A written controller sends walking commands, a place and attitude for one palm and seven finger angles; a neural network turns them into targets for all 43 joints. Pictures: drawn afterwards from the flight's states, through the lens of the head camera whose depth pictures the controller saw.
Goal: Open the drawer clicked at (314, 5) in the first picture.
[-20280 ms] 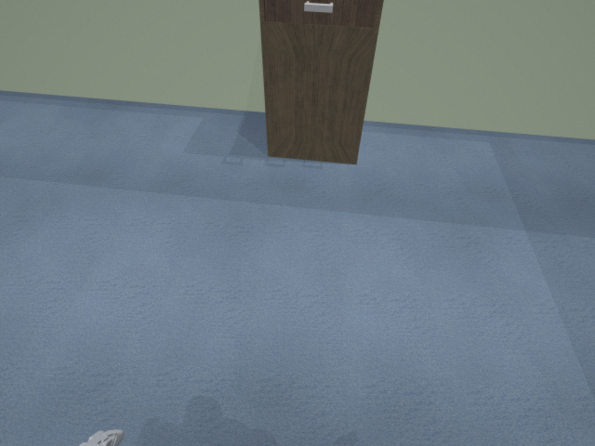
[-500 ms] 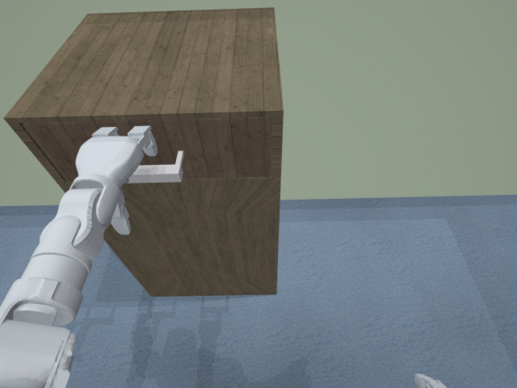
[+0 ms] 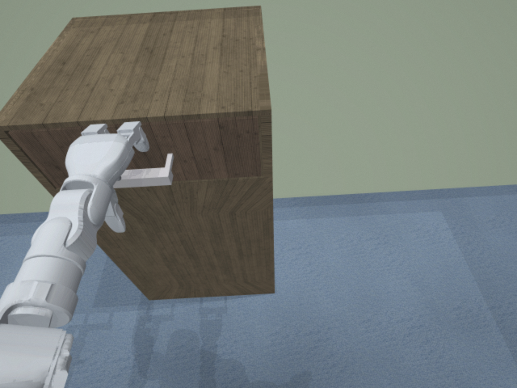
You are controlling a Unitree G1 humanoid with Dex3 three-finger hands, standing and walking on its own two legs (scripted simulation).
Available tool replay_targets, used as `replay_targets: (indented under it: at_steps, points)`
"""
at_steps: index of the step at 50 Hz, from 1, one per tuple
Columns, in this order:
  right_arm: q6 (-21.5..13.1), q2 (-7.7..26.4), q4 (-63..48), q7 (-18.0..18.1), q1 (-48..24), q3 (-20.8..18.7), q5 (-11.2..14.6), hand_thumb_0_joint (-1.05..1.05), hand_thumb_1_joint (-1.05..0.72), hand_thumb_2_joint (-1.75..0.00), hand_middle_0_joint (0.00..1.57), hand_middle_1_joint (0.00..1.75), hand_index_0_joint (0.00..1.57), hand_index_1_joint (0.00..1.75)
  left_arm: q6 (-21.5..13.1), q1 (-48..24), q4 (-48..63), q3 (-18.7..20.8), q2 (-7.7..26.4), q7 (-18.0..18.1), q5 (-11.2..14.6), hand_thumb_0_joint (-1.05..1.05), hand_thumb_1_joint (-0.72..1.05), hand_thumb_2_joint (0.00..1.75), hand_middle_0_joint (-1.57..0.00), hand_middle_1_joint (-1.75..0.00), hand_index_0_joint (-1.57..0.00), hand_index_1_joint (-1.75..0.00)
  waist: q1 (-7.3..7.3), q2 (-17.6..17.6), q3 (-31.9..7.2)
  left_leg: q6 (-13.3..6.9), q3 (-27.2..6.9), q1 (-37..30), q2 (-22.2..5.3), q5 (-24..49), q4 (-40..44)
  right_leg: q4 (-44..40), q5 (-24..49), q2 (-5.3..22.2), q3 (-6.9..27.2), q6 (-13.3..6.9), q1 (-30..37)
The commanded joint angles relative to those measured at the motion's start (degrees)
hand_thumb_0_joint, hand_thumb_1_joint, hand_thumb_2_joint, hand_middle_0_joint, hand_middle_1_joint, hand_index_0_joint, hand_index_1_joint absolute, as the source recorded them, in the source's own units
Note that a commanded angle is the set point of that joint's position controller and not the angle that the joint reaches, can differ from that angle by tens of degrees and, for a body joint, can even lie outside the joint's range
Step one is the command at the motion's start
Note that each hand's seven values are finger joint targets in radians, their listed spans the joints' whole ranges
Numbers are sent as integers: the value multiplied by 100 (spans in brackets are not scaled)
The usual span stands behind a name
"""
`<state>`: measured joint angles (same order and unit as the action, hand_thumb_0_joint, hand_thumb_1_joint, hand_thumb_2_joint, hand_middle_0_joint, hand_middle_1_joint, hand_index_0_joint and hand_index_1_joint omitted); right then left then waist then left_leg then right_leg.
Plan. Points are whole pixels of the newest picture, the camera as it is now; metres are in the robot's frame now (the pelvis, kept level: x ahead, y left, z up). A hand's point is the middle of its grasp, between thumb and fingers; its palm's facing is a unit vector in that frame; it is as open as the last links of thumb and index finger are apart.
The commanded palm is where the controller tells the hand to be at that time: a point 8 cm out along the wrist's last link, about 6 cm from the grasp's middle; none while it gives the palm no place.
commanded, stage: re-aim the fingers above the handle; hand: left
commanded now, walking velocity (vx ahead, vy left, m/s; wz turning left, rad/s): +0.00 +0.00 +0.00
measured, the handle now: (143, 168) +0.50 +0.25 +0.03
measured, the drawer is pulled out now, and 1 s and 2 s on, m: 0.00 0.00 0.00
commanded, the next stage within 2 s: lower the fingers behind the handle in 0.18 s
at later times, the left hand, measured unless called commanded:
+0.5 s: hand (116, 184) +0.41 +0.25 +0.09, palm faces -0.02 -0.01 -1.00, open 13.8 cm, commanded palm +0.39 +0.25 +0.14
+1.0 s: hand (133, 191) +0.43 +0.25 +0.04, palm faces -0.06 -0.01 -1.00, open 13.8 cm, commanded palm +0.41 +0.25 +0.10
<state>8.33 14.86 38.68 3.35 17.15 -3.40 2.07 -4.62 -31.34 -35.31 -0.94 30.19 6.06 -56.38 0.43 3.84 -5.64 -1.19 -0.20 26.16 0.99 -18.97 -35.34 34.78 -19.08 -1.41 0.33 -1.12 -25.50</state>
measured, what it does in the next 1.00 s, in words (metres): stands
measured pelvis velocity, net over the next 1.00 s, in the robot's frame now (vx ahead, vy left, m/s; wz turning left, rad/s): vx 0.00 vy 0.00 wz -0.01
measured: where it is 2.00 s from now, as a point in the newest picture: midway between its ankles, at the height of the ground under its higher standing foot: outside the picture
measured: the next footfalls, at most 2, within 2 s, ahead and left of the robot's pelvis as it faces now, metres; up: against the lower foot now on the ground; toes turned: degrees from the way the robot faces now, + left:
none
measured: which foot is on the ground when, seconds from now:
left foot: down 0.00-1.00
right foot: down 0.00-1.00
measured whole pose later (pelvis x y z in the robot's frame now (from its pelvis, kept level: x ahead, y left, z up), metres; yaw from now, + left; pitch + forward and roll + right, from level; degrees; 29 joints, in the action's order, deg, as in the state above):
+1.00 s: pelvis +0.00 +0.00 -0.01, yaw -1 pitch +14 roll +0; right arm 7.4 14.4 38.7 2.7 17.9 -3.5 1.3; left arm -1.5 -36.0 -48.2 -1.7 28.1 11.7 -59.3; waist 2.4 3.5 -6.9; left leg -1.5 0.5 32.6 0.7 -20.0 -39.0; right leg 38.1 -19.7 -1.7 1.0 -0.9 -32.1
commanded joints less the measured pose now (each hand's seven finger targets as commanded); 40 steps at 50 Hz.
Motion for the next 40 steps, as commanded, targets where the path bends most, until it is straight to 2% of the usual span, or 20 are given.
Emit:
replay_targets:
  at_steps: [1,3,4,6,8,9,13,17,20,22,24,26,27,29,31,32,34,36,38,40]
  points:
    - [-256,803,-639,14,-179,-242,20,0,-90,-90,20,30,20,30,328,-2626,1122,452,1438,348,6,0,-50,30,-30,-120,-30,-120,48,-1,-1981,-134,89,-1102,61,2622,196,-264,2221,-102,-115,-144,816]
    - [-233,821,-657,23,-197,-231,38,0,-90,-90,20,30,20,30,471,-2550,1003,379,1450,272,-2,0,-50,30,-30,-120,-30,-120,45,-52,-1991,-137,71,-1119,75,2478,217,-291,2143,-99,-101,-139,844]
    - [-236,802,-665,28,-226,-213,47,0,-90,-90,20,30,20,30,513,-2703,1027,67,1144,200,29,0,-50,30,-30,-120,-30,-120,134,-124,-1906,-156,74,-1149,74,2375,231,-331,2088,-86,-116,-124,768]
    - [-228,821,-683,45,-231,-213,49,0,-90,-90,20,30,20,30,542,-2585,951,-71,977,48,118,0,-50,30,-30,-120,-30,-120,173,-315,-1779,-178,57,-1142,66,2287,275,-415,2024,-84,-119,-122,792]
    - [-216,839,-696,92,-277,-177,55,0,-90,-90,20,30,20,30,516,-2638,853,79,1219,-55,119,0,-50,30,-30,-120,-30,-120,129,-398,-1719,-191,60,-1077,84,2087,291,-417,1965,-64,-91,-104,821]
    - [-211,818,-691,115,-294,-146,50,0,-90,-90,20,30,20,30,489,-2795,755,-33,1117,-100,112,0,-50,30,-30,-120,-30,-120,189,-489,-1565,-200,53,-1019,95,1953,316,-450,1876,-50,-99,-94,750]
    - [-216,795,-693,152,-307,-111,21,0,-90,-90,20,30,20,30,209,-3057,688,447,1643,-31,-10,0,-50,30,-30,-120,-30,-120,41,-239,-1601,-176,51,-916,111,1987,305,-356,1861,-39,-74,-144,802]
    - [-260,715,-765,98,-302,-119,-23,0,-90,-90,20,30,20,30,111,-2587,517,720,1688,216,-79,0,-50,30,-30,-120,-30,-120,-160,-131,-1795,-136,91,-770,121,2172,259,-231,2013,-49,-78,-163,959]
    - [-270,742,-788,61,-283,-135,-28,0,-90,-90,20,30,20,30,196,-2358,373,647,1548,322,-102,0,-50,30,-30,-120,-30,-120,-150,-281,-1792,-122,162,-620,109,2188,225,-203,2152,-54,-82,-140,957]
    - [-268,782,-776,52,-257,-146,-7,0,-90,-90,20,30,20,30,299,-2359,148,467,1401,320,-142,0,-50,30,-30,-120,-30,-120,-25,-535,-1682,-138,175,-526,97,2001,206,-240,2041,-49,-81,-101,861]
    - [-272,811,-770,65,-217,-170,-3,0,-90,-90,20,30,20,30,320,-2479,175,379,1365,291,-160,0,-50,30,-30,-120,-30,-120,48,-539,-1689,-163,192,-556,101,1922,179,-264,2006,-51,-62,-85,780]
    - [-283,807,-767,95,-143,-203,-15,0,-90,-90,20,30,20,30,222,-2874,506,130,1171,248,-136,0,-50,30,-30,-120,-30,-120,204,-422,-1904,-190,161,-759,111,1939,123,-280,1979,-45,-40,-83,723]
    - [-297,793,-746,99,-114,-220,-7,0,-90,-90,20,30,20,30,149,-2964,576,151,1223,243,-127,0,-50,30,-30,-120,-30,-120,190,-221,-1902,-184,124,-841,105,1968,100,-265,1942,-50,-33,-97,614]
    - [-318,762,-681,123,-32,-248,-40,0,-90,-90,20,30,20,30,-21,-3246,791,-36,1021,239,-75,0,-50,30,-30,-120,-30,-120,306,-146,-1979,-202,70,-1045,107,2037,11,-238,1919,-65,-42,-95,429]
    - [-316,779,-624,157,38,-264,-73,0,-90,-90,20,30,20,30,-188,-3252,915,146,1212,279,-48,0,-50,30,-30,-120,-30,-120,303,-113,-2110,-201,27,-1100,110,2197,-61,-189,1991,-78,-40,-111,425]
    - [-319,752,-604,156,66,-273,-74,0,-90,-90,20,30,20,30,-238,-3130,842,294,1303,330,-42,0,-50,30,-30,-120,-30,-120,227,-74,-2204,-195,30,-1073,118,2226,-84,-150,2030,-79,-31,-105,455]
    - [-311,752,-524,148,81,-256,-71,0,-90,-90,20,30,20,30,-282,-3177,630,350,1311,478,-91,0,-50,30,-30,-120,-30,-120,242,-83,-1994,-158,0,-902,106,2156,-103,-79,1924,-92,-82,-122,244]
    - [-302,771,-485,99,116,-248,-83,0,-90,-90,20,30,20,30,-215,-2907,288,644,1526,659,-138,0,-50,30,-30,-120,-30,-120,125,-83,-1929,-133,11,-669,114,2197,-105,-17,1922,-113,-117,-159,300]
    - [-294,762,-476,54,129,-224,-70,0,-90,-90,20,30,20,30,-29,-2772,-114,628,1462,824,-218,0,-50,30,-30,-120,-30,-120,87,-147,-1746,-110,47,-416,107,1997,-82,26,1782,-120,-157,-161,193]
    - [-297,776,-495,2,142,-219,-79,0,-90,-90,20,30,20,30,160,-2809,-247,528,1396,926,-288,0,-50,30,-30,-120,-30,-120,60,-86,-1873,-99,87,-365,94,2048,-78,64,1837,-124,-158,-169,233]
